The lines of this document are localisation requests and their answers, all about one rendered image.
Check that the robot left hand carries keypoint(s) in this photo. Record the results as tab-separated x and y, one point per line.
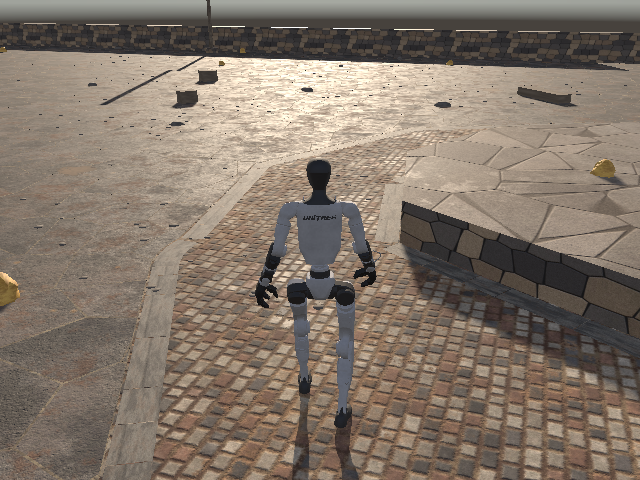
260	293

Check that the right robot forearm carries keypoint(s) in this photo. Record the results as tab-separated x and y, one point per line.
367	259

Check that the robot right hand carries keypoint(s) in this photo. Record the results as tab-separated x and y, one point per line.
362	272

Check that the humanoid robot torso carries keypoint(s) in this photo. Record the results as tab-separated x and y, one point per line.
319	236

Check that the robot right foot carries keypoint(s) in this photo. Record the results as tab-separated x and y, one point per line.
341	418

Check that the robot right upper arm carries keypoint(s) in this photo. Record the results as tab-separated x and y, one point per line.
351	211

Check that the left robot forearm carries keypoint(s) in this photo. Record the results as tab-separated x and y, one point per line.
269	268

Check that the robot left upper arm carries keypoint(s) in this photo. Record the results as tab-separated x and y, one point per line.
287	211

